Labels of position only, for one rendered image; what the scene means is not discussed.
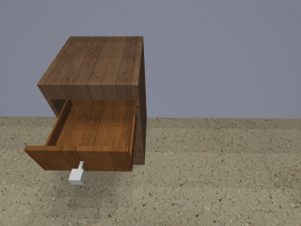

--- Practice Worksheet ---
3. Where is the handle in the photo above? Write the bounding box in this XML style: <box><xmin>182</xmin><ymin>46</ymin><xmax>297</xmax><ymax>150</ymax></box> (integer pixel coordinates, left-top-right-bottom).
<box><xmin>69</xmin><ymin>161</ymin><xmax>87</xmax><ymax>185</ymax></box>

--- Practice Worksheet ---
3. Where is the drawer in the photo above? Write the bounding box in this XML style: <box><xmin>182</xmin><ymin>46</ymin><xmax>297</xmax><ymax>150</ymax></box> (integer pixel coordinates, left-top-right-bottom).
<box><xmin>24</xmin><ymin>99</ymin><xmax>137</xmax><ymax>171</ymax></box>

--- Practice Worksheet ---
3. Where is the cabinet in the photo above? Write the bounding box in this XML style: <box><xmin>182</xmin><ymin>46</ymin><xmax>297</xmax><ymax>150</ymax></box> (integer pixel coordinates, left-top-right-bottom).
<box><xmin>37</xmin><ymin>36</ymin><xmax>147</xmax><ymax>165</ymax></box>

